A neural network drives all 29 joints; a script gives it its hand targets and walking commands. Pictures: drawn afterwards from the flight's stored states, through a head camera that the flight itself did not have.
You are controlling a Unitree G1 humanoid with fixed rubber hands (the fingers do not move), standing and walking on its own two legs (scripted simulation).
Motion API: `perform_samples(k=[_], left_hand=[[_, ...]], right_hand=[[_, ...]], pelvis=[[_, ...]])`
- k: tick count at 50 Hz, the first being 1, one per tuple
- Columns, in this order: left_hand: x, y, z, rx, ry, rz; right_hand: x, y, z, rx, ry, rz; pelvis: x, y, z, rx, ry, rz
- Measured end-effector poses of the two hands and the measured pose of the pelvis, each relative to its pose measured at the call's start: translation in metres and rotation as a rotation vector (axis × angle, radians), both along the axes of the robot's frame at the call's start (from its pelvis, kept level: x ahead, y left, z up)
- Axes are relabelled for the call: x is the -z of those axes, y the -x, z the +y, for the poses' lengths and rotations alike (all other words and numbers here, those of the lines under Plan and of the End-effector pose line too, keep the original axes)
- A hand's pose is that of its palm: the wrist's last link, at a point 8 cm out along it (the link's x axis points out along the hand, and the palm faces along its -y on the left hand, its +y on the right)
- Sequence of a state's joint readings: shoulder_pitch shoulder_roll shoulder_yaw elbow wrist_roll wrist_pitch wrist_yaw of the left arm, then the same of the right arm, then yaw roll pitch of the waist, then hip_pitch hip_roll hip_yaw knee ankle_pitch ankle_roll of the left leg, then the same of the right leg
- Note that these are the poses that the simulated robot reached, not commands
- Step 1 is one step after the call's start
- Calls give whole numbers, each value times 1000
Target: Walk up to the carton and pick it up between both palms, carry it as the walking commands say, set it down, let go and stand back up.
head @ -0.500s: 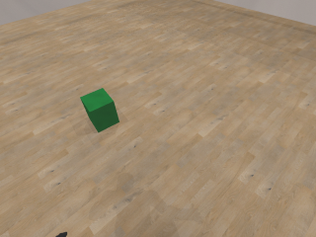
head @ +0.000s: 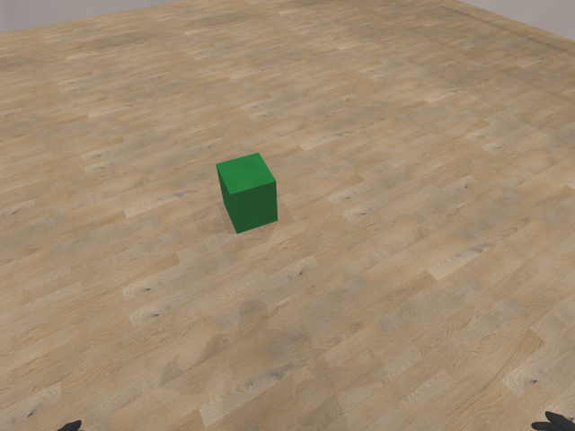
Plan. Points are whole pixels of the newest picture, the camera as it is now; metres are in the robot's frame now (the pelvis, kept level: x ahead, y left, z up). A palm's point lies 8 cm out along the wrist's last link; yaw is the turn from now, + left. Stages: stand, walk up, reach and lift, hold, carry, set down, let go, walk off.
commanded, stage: walk up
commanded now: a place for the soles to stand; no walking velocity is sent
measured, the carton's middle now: (247, 193) +1.18 +0.22 -0.63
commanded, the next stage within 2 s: none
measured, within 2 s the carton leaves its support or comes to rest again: neither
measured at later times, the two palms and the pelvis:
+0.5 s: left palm (31, 421) +0.16 +0.36 -0.03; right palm (482, 295) +0.35 -0.30 -0.06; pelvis +0.18 +0.01 +0.02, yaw +9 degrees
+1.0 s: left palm (103, 251) +0.44 +0.38 -0.06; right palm (461, 248) +0.46 -0.31 -0.08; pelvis +0.37 +0.04 +0.00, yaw +9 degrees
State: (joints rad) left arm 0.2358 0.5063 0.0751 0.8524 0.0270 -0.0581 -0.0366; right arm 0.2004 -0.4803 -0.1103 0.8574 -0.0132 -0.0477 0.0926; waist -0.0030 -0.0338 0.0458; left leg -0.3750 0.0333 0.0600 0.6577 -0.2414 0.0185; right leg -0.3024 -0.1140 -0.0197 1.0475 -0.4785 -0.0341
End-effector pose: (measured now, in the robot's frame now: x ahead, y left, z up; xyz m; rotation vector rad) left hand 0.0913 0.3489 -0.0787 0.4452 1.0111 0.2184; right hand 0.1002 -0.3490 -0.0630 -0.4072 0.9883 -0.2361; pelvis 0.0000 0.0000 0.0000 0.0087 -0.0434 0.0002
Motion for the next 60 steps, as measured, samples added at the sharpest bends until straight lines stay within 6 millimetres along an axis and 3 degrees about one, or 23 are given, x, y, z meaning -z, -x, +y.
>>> perform_samples(k=[7, 11, 15, 23, 28, 33, 35, 39, 46, 51, 55, 60], left_hand=[[-10, -54, -15, 31, 45, -18], [-23, -80, -14, 29, 4, -34], [-32, -83, -2, -36, -62, -73], [-48, -64, 8, -186, -57, -9], [-32, -72, 19, -243, -15, 54], [0, -106, 37, -271, 32, 88], [6, -132, 37, -257, 53, 81], [5, -194, 36, -206, 81, 19], [-8, -295, 33, -87, 72, -22], [-23, -360, 32, -47, -5, -85], [-38, -376, 32, -95, -48, -147], [-46, -361, 29, -173, -45, -90]], right_hand=[[6, -6, 12, 16, -29, 57], [18, -31, 2, 13, -43, 64], [29, -87, 5, -50, -49, 58], [1, -219, 42, -232, -78, 0], [-12, -298, 72, -304, -65, -38], [-14, -371, 107, -355, -13, -130], [-15, -379, 113, -341, -5, -144], [-16, -370, 106, -273, 11, -95], [-7, -350, 66, -162, 37, 2], [20, -368, 39, -124, 18, 48], [30, -407, 49, -171, -19, 74], [19, -468, 68, -248, -59, 41]], pelvis=[[-9, -46, 4, -17, -17, 0], [-6, -77, -3, -28, -17, 7], [0, -106, -9, -65, 3, 9], [-22, -163, 1, -137, 0, 17], [-20, -205, 17, -174, 8, 25], [-2, -249, 46, -190, 8, 33], [-1, -263, 52, -194, 7, 24], [-7, -293, 56, -194, -9, 12], [-8, -338, 50, -161, -26, 4], [5, -381, 34, -152, -15, 15], [3, -405, 25, -175, -14, 4], [-12, -432, 25, -197, -10, 5]])
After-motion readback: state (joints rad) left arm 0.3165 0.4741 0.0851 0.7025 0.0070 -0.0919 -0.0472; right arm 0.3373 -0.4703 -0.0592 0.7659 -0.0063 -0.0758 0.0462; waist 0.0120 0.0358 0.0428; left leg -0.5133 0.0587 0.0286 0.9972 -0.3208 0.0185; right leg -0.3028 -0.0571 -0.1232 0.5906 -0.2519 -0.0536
